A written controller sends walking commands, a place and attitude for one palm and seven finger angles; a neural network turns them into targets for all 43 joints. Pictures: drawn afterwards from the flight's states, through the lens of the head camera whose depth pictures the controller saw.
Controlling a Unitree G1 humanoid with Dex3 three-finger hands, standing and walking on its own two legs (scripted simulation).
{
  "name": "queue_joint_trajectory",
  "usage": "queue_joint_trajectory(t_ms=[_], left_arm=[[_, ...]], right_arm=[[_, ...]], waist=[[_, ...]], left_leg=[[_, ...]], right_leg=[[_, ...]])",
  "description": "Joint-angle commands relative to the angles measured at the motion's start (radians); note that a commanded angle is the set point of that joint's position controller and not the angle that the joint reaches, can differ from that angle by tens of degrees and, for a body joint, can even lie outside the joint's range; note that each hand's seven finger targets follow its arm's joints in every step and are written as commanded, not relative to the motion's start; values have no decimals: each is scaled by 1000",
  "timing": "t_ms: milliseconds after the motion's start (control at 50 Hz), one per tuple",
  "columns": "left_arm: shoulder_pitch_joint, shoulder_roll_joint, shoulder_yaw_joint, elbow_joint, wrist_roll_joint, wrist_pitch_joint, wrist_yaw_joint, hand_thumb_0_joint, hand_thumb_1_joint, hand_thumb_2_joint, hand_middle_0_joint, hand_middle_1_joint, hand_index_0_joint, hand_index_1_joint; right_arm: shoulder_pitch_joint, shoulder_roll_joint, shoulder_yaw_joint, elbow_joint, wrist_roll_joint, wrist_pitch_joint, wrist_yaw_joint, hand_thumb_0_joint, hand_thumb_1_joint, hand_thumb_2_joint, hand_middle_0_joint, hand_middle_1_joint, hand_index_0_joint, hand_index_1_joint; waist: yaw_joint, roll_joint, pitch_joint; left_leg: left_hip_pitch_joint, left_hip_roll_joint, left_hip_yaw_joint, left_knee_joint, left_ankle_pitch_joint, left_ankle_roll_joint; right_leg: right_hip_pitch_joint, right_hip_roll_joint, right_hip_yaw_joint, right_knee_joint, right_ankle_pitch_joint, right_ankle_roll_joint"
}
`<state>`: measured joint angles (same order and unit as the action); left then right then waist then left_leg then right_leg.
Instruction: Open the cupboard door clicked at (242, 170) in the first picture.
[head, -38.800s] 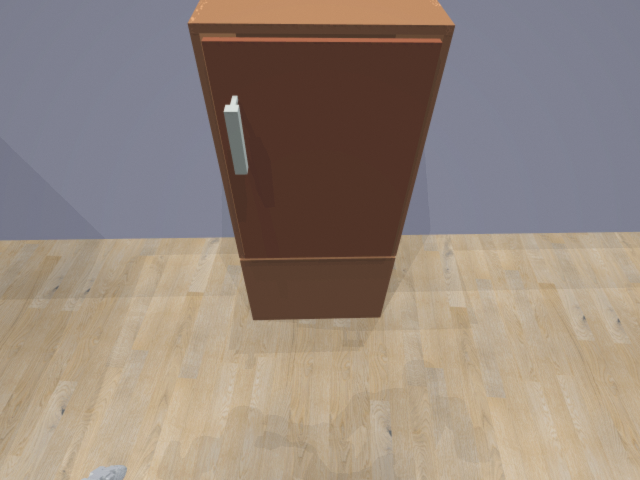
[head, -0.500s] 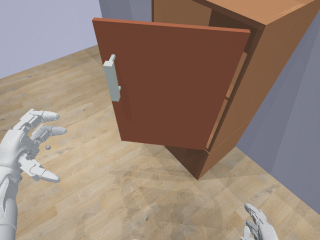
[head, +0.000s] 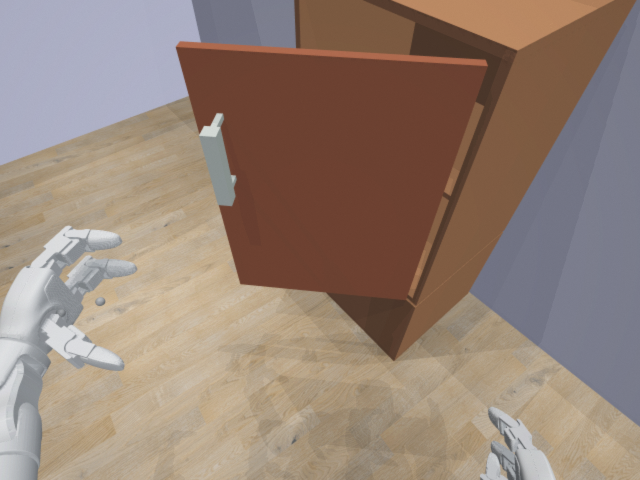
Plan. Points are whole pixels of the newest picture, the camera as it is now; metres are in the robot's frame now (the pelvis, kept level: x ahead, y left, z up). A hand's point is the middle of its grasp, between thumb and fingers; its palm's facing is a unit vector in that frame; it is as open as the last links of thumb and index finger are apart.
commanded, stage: move the hooked fingers beside the handle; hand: left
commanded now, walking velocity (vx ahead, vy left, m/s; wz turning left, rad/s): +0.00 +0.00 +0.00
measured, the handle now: (222, 160) +0.57 +0.20 +0.06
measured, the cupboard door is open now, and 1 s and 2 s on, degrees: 44 44 44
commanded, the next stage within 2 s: none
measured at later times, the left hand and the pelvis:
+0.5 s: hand (133, 252) +0.36 +0.27 +0.08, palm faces -0.04 -1.00 -0.01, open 14.0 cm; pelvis +0.00 +0.00 -0.01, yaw -1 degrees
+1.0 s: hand (156, 211) +0.44 +0.26 +0.08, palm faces -0.06 -1.00 -0.01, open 14.0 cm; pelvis +0.00 +0.01 -0.01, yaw -2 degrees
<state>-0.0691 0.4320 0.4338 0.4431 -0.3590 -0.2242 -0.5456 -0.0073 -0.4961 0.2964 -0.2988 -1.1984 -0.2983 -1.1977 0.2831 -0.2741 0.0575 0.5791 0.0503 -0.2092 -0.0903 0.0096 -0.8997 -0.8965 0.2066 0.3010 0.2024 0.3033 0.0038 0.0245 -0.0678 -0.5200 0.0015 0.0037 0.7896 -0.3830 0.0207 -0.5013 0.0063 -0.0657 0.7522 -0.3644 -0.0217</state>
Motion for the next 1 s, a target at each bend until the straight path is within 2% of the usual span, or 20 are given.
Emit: queue_joint_trajectory(t_ms=[0, 40, 80, 160, 180, 200, 280, 340, 380, 400, 480, 520, 560, 640, 700, 780, 800, 880, 920, 980], left_arm=[[-232, 270, 86, -191, -29, -59, -3, 0, -500, 300, -300, -1200, -300, -1200], [-281, 272, 80, -180, -27, -61, -2, 0, -500, 300, -300, -1200, -300, -1200], [-350, 319, 101, -141, -19, -63, 1, 0, -500, 300, -300, -1200, -300, -1200], [-484, 308, 63, -72, -1, -79, -9, 0, -500, 300, -300, -1200, -300, -1200], [-512, 330, 70, -71, 3, -86, -12, 0, -500, 300, -300, -1200, -300, -1200], [-509, 320, 60, -44, 9, -85, -19, 0, -500, 300, -300, -1200, -300, -1200], [-551, 344, 65, 60, 18, -75, -22, 0, -500, 300, -300, -1200, -300, -1200], [-581, 333, 50, 84, 29, -75, -15, 0, -500, 300, -300, -1200, -300, -1200], [-581, 373, 85, 93, 32, -83, -1, 0, -500, 300, -300, -1200, -300, -1200], [-577, 364, 79, 94, 37, -84, 2, 0, -500, 300, -300, -1200, -300, -1200], [-627, 392, 97, 139, 47, -98, 15, 0, -500, 300, -300, -1200, -300, -1200], [-638, 399, 103, 119, 55, -112, 19, 0, -500, 300, -300, -1200, -300, -1200], [-656, 377, 82, 110, 59, -120, 21, 0, -500, 300, -300, -1200, -300, -1200], [-716, 404, 94, 215, 67, -114, 25, 0, -500, 300, -300, -1200, -300, -1200], [-784, 442, 106, 226, 82, -130, 21, 0, -500, 300, -300, -1200, -300, -1200], [-892, 423, 63, 306, 95, -149, 10, 0, -500, 300, -300, -1200, -300, -1200], [-895, 459, 92, 337, 101, -151, 11, 0, -500, 300, -300, -1200, -300, -1200], [-948, 420, 48, 356, 108, -161, 6, 0, -500, 300, -300, -1200, -300, -1200], [-939, 444, 70, 399, 115, -154, 12, 0, -500, 300, -300, -1200, -300, -1200], [-965, 452, 75, 408, 124, -153, 26, 0, -500, 300, -300, -1200, -300, -1200]], right_arm=[[-49, -152, -66, -141, 3, -55, -16, 0, -900, -900, 200, 300, 200, 300], [-48, -155, -65, -135, 3, -54, -20, 0, -900, -900, 200, 300, 200, 300], [-36, -161, -63, -120, -1, -47, -26, 0, -900, -900, 200, 300, 200, 300], [-27, -159, -61, -106, 2, -44, -34, 0, -900, -900, 200, 300, 200, 300], [-18, -162, -63, -100, 0, -42, -34, 0, -900, -900, 200, 300, 200, 300], [-17, -160, -61, -103, 1, -40, -32, 0, -900, -900, 200, 300, 200, 300], [6, -172, -64, -93, 0, -25, -28, 0, -900, -900, 200, 300, 200, 300], [14, -170, -66, -102, 2, -13, -18, 0, -900, -900, 200, 300, 200, 300], [30, -176, -71, -105, -2, -2, -13, 0, -900, -900, 200, 300, 200, 300], [35, -174, -70, -113, -3, 3, -9, 0, -900, -900, 200, 300, 200, 300], [62, -180, -76, -104, -4, 27, -4, 0, -900, -900, 200, 300, 200, 300], [73, -179, -81, -107, -4, 35, -1, 0, -900, -900, 200, 300, 200, 300], [77, -174, -82, -104, -4, 43, 2, 0, -900, -900, 200, 300, 200, 300], [98, -184, -80, -83, -4, 65, 1, 0, -900, -900, 200, 300, 200, 300], [115, -187, -83, -76, -9, 78, 1, 0, -900, -900, 200, 300, 200, 300], [133, -189, -79, -59, -13, 96, 2, 0, -900, -900, 200, 300, 200, 300], [145, -194, -80, -52, -14, 102, 2, 0, -900, -900, 200, 300, 200, 300], [158, -192, -82, -51, -18, 120, 11, 0, -900, -900, 200, 300, 200, 300], [170, -197, -85, -48, -19, 134, 14, 0, -900, -900, 200, 300, 200, 300], [179, -196, -85, -56, -22, 149, 19, 0, -900, -900, 200, 300, 200, 300]], waist=[[-6, 46, -203], [-19, 28, -190], [-28, 23, -175], [-43, 59, -205], [-42, 69, -230], [-38, 93, -241], [-38, 45, -240], [-35, 77, -260], [-25, 47, -275], [-23, 59, -305], [-35, 32, -291], [-33, 61, -337], [-41, 99, -340], [-66, 42, -291], [-64, 76, -345], [-91, 85, -327], [-85, 72, -350], [-92, 116, -382], [-92, 73, -398], [-93, 78, -397]], left_leg=[[108, -7, -28, -113, 198, 7], [98, -6, -29, -111, 189, 7], [79, -4, -28, -100, 169, 8], [84, -7, -31, -97, 146, 8], [95, -4, -31, -90, 163, 8], [100, -7, -29, -92, 167, 7], [72, -3, -35, -83, 185, 7], [73, -5, -33, -86, 199, 4], [67, -3, -34, -80, 225, 5], [71, -3, -30, -81, 244, 5], [41, -1, -24, -71, 246, 7], [71, 1, -24, -72, 275, 7], [94, 3, -24, -69, 294, 4], [39, 5, -22, -68, 244, 10], [55, 5, -21, -56, 270, 10], [56, 9, -26, -38, 272, 12], [52, 11, -30, -35, 287, 9], [97, 14, -42, -20, 355, 4], [86, 18, -43, -15, 356, 4], [69, 17, -40, -7, 370, 7]], right_leg=[[80, 6, 44, -111, 179, -6], [68, 5, 42, -110, 175, -3], [57, 6, 54, -113, 150, -4], [39, 1, 60, -108, 124, -4], [52, 1, 62, -102, 139, -8], [51, 2, 62, -101, 147, -9], [45, 4, 55, -86, 169, -12], [34, 4, 48, -74, 189, -11], [48, 8, 48, -65, 209, -13], [61, 9, 48, -58, 234, -11], [57, 12, 52, -53, 244, -8], [58, 15, 51, -48, 267, -7], [40, 17, 47, -45, 276, -8], [16, 18, 49, -53, 247, -2], [28, 19, 56, -42, 268, -5], [-27, 22, 52, -33, 258, -9], [-19, 23, 50, -25, 269, -8], [-58, 25, 41, -9, 288, -12], [-60, 27, 38, -6, 291, -5], [-64, 28, 40, 2, 301, -6]])
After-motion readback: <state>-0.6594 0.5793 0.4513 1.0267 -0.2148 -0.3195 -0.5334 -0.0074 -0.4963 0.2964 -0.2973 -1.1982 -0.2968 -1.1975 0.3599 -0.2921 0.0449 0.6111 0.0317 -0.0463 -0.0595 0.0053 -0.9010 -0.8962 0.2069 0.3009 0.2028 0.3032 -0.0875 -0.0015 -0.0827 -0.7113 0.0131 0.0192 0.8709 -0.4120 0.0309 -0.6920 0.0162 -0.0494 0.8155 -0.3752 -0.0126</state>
